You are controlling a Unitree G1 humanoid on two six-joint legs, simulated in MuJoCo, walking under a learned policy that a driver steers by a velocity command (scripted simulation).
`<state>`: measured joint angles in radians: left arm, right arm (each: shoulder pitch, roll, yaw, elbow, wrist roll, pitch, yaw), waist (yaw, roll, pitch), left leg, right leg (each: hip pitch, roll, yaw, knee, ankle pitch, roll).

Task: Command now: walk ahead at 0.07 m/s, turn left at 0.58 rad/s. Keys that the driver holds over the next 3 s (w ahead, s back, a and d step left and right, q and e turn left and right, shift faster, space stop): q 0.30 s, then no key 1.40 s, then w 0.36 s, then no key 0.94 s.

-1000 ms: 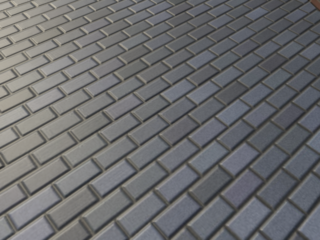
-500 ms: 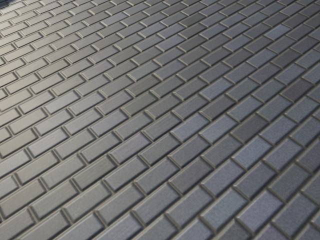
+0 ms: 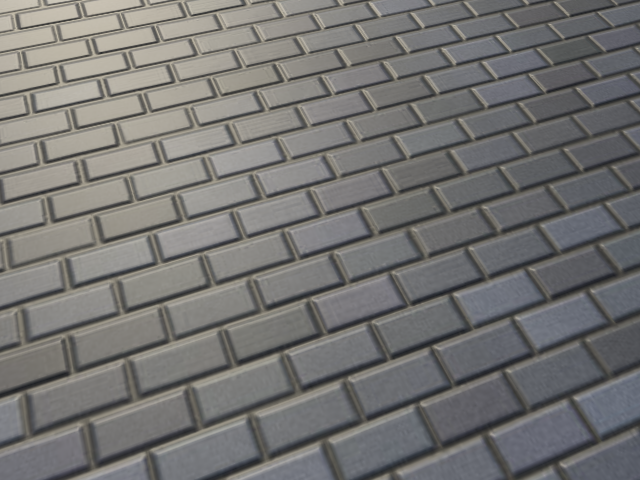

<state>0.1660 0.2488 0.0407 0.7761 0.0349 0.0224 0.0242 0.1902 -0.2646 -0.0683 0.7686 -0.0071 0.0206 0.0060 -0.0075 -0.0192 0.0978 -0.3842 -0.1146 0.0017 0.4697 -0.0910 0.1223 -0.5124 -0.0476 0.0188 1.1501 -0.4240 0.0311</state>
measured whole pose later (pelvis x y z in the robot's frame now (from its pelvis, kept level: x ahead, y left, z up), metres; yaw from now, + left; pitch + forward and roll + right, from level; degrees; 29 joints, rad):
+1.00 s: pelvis +0.01 -0.04 +0.02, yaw +17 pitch -2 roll +0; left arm 0.24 0.24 0.02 0.98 0.01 0.02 0.02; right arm 0.17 -0.23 0.00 0.99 -0.01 0.01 -0.04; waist 0.02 -0.02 0.04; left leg -0.09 -0.05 -0.07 0.37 -0.24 0.04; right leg -0.13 0.01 0.01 0.37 -0.19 0.00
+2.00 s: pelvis +0.08 -0.05 +0.00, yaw +17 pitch +0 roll +0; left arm 0.30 0.18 0.02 1.07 0.02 -0.06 0.00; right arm 0.43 -0.20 -0.04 1.15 -0.01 -0.02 -0.03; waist -0.01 0.04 -0.01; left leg -0.11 -0.03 -0.07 0.54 -0.41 0.06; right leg -0.23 0.02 -0.07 0.53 -0.30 -0.07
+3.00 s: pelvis +0.31 -0.02 +0.01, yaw +16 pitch -1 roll +0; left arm 0.35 0.11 -0.02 1.15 0.01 -0.02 0.05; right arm 0.30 -0.14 0.00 1.13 -0.01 -0.02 -0.04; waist -0.01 0.00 0.02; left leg -0.19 -0.04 0.06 0.38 -0.18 0.06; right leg -0.11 0.02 -0.02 0.39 -0.26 -0.02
